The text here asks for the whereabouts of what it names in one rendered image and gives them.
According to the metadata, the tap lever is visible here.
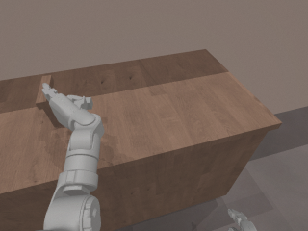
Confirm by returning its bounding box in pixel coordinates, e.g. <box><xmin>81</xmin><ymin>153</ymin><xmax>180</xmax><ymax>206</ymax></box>
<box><xmin>85</xmin><ymin>97</ymin><xmax>93</xmax><ymax>110</ymax></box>

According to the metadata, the left robot hand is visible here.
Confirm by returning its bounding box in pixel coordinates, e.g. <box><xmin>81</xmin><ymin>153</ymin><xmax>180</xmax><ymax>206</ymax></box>
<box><xmin>42</xmin><ymin>83</ymin><xmax>88</xmax><ymax>129</ymax></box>

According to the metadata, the left robot upper arm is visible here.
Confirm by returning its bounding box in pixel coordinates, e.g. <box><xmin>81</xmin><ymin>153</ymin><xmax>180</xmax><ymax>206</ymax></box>
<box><xmin>35</xmin><ymin>194</ymin><xmax>101</xmax><ymax>231</ymax></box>

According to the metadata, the counter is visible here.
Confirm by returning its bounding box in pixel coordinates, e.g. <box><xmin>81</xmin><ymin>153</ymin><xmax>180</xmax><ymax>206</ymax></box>
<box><xmin>0</xmin><ymin>49</ymin><xmax>282</xmax><ymax>231</ymax></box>

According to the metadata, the right robot hand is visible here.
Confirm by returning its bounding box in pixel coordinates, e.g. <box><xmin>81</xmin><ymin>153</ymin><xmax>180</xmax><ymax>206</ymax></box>
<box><xmin>227</xmin><ymin>209</ymin><xmax>257</xmax><ymax>231</ymax></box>

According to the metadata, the left robot forearm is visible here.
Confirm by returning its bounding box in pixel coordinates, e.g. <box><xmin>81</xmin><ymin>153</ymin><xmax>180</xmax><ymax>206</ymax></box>
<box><xmin>43</xmin><ymin>109</ymin><xmax>105</xmax><ymax>230</ymax></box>

